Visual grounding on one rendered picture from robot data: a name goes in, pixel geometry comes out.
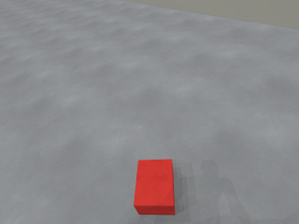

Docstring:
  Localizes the carton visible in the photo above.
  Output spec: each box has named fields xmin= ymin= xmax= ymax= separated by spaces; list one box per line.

xmin=134 ymin=159 xmax=176 ymax=216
